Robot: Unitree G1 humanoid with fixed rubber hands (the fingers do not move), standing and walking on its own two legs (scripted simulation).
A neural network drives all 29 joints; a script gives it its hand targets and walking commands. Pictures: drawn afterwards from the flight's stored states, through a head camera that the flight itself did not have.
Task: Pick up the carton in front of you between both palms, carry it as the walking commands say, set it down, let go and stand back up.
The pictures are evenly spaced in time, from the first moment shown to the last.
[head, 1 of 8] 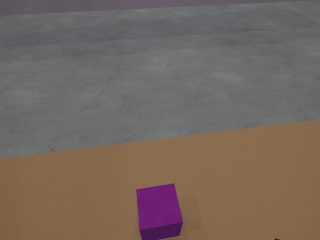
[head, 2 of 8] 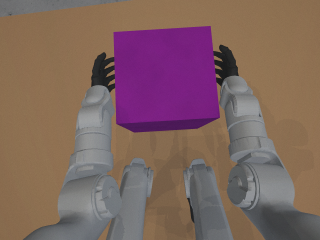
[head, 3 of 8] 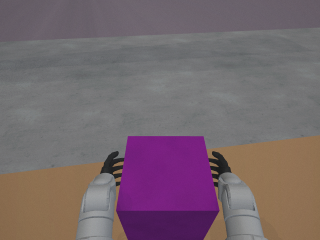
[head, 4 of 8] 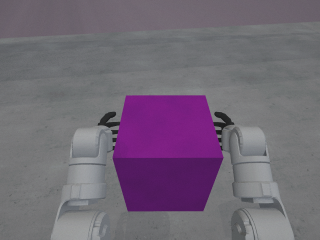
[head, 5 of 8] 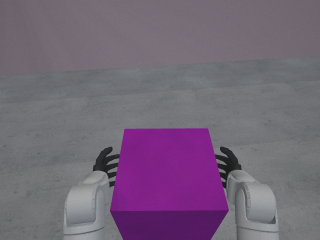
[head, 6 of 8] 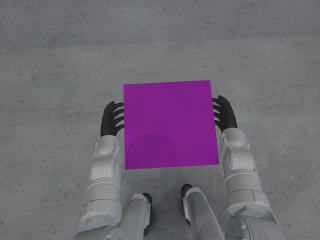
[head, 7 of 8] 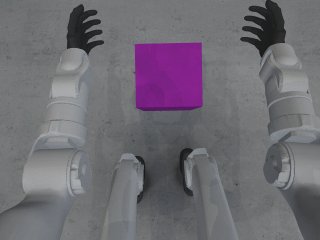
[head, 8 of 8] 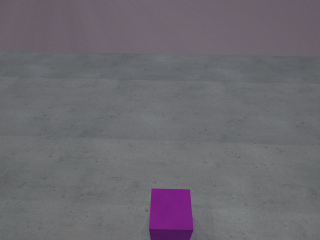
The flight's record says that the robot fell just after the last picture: no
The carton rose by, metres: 0.70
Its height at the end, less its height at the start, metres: -0.10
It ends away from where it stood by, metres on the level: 2.26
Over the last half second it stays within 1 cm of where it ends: yes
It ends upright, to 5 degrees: yes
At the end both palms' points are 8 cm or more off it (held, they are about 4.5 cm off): yes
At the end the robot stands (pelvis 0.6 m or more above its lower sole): yes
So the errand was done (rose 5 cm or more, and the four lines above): yes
